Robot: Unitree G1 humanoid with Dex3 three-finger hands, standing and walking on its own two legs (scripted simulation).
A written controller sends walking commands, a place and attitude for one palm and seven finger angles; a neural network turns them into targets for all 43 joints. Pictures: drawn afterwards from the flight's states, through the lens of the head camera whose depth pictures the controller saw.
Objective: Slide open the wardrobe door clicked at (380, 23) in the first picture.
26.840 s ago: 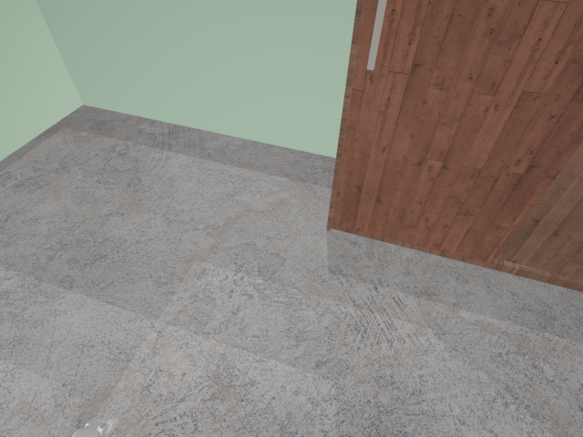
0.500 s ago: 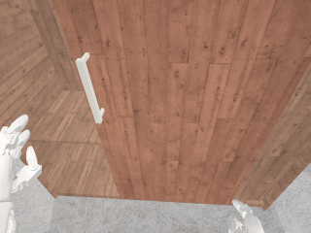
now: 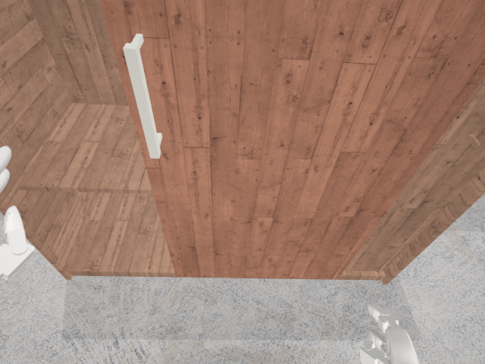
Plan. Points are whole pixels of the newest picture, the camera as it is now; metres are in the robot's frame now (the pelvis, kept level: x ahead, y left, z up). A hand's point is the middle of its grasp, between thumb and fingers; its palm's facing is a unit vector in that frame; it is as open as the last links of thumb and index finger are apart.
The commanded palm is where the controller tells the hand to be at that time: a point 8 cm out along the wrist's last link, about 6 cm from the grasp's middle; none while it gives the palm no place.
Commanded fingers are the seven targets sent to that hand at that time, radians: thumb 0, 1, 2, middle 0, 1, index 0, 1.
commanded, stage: step back with the hand held close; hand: left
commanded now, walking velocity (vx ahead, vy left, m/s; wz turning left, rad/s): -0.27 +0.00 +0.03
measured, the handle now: (147, 102) +0.52 +0.22 +0.15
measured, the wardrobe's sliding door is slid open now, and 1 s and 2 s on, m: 0.44 0.44 0.44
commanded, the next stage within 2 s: stop stepping back and stand still in 0.62 s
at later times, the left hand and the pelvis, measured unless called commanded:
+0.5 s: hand out of the picture +0.11 +0.29 +0.17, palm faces +0.49 -0.78 -0.38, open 7.4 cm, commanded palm +0.06 +0.32 +0.18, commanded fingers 0.00 0.90 0.90 -0.20 -0.30 -0.20 -0.30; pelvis -0.07 +0.02 -0.01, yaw +3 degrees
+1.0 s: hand out of the picture +0.04 +0.30 +0.16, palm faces +0.34 -0.85 -0.40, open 7.4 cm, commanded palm +0.00 +0.34 +0.18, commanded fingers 0.00 0.90 0.90 -0.20 -0.30 -0.20 -0.30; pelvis -0.17 +0.05 -0.02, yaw -4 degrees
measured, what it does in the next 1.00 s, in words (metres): walks backwards: right foot, then right foot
